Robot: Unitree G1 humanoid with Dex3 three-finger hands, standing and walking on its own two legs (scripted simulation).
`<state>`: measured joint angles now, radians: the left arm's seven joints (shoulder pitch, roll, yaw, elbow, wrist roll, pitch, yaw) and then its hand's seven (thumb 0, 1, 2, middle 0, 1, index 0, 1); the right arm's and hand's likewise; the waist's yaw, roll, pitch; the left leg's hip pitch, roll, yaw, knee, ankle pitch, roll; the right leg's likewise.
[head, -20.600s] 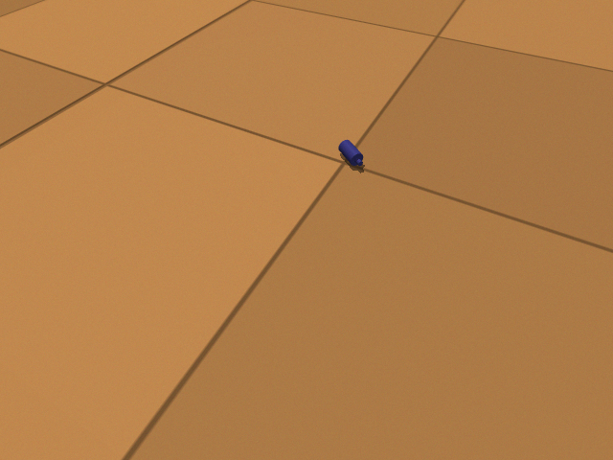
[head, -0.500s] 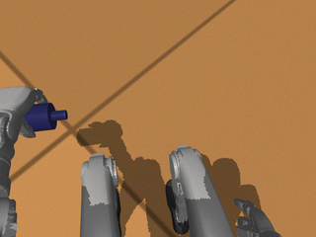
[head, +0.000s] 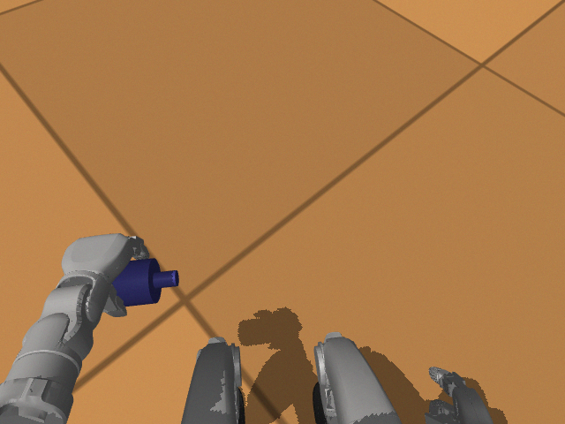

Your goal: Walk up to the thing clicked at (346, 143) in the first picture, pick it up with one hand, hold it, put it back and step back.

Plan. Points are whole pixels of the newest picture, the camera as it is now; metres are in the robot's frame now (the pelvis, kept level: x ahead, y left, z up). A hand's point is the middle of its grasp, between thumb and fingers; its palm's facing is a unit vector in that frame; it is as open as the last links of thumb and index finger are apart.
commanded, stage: lift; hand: left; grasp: from above
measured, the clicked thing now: (126, 283) +0.36 +0.25 -0.12
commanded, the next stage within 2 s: hold in 0.64 s
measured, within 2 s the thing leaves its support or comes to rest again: neither
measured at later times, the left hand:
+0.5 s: hand (109, 251) +0.35 +0.22 +0.02, palm faces -0.45 -0.07 -0.89, open 9.7 cm
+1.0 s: hand (98, 220) +0.37 +0.22 +0.07, palm faces -0.47 -0.06 -0.88, open 9.7 cm
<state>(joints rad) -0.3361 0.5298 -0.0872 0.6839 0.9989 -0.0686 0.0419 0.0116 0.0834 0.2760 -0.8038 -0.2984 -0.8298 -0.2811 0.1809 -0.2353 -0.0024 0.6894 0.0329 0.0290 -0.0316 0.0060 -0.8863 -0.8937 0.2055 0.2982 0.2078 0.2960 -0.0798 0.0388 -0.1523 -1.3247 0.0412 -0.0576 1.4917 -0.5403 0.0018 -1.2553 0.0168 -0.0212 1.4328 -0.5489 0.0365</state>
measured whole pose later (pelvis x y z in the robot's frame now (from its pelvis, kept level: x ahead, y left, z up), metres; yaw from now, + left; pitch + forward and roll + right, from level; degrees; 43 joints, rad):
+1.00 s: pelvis +0.07 +0.00 +0.14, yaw +1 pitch +7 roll -1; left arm -0.28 0.39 -0.20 0.78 1.03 -0.01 0.09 0.01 0.10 0.26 -0.81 -0.28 -0.82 -0.27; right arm 0.24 -0.25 -0.05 0.73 0.04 0.02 -0.04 0.01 -0.89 -0.89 0.20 0.30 0.21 0.30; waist -0.04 0.02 -0.06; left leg -0.49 0.03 0.01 0.71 -0.34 0.00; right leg -0.46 -0.01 0.03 0.69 -0.35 0.03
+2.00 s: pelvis +0.04 -0.01 +0.16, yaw +0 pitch +0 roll +0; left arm -0.22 0.40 -0.22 0.64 1.00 -0.03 -0.04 0.01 0.12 0.21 -0.82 -0.26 -0.84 -0.25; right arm 0.18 -0.26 -0.03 0.69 0.05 0.05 -0.05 0.01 -0.90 -0.90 0.20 0.30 0.21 0.30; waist 0.00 0.04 0.00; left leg -0.32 0.02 0.03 0.54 -0.22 -0.01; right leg -0.30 -0.01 0.04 0.55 -0.25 0.02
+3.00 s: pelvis +0.06 -0.01 +0.16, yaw +1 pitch +3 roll +0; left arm -0.23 0.40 -0.19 0.72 1.05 -0.08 0.04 0.00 0.11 0.27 -0.79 -0.29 -0.81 -0.28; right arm 0.16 -0.25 -0.04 0.70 0.05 0.09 -0.05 0.01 -0.89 -0.90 0.20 0.30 0.21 0.30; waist -0.01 0.02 0.01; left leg -0.34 0.02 0.01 0.54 -0.24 -0.01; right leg -0.32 -0.02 0.03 0.54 -0.27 0.02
